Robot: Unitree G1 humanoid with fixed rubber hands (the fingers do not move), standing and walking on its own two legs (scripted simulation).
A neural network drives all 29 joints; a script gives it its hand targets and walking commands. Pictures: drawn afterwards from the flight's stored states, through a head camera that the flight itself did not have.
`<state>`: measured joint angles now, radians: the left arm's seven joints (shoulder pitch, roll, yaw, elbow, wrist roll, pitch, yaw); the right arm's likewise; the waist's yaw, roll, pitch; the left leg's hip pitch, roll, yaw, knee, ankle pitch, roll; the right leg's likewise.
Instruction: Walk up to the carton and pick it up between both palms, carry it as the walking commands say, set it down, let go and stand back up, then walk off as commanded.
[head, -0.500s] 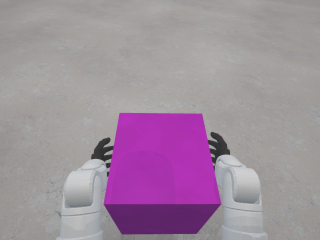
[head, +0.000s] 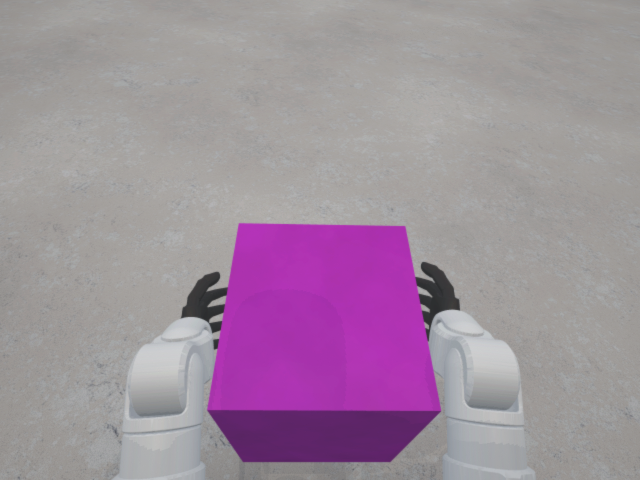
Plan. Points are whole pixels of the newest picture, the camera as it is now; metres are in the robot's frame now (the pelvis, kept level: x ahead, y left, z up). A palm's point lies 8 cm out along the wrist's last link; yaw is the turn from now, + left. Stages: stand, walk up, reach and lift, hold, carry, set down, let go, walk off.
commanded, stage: carry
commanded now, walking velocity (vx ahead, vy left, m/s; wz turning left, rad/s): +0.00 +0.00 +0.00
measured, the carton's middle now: (319, 350) +0.27 +0.00 +0.02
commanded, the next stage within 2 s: hold in 1.34 s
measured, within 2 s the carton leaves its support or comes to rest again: neither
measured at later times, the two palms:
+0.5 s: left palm (209, 309) +0.30 +0.14 +0.06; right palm (436, 305) +0.31 -0.15 +0.07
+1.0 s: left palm (213, 299) +0.32 +0.14 +0.05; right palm (434, 295) +0.32 -0.15 +0.07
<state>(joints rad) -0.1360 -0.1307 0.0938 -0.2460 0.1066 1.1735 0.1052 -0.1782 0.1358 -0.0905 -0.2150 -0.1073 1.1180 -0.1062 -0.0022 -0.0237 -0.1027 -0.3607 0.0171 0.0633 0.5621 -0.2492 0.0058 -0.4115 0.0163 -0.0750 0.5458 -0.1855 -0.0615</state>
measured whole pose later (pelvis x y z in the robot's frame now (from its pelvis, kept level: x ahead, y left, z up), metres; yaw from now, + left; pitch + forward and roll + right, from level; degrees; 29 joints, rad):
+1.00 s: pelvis +0.05 +0.00 +0.00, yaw -1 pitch +2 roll +0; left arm -0.14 -0.13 0.10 -0.09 0.13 1.01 0.08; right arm -0.17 0.13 -0.11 -0.07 -0.13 0.96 -0.08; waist 0.00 -0.01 -0.10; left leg -0.27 0.03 0.07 0.58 -0.34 0.00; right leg -0.33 0.03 -0.07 0.58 -0.29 -0.06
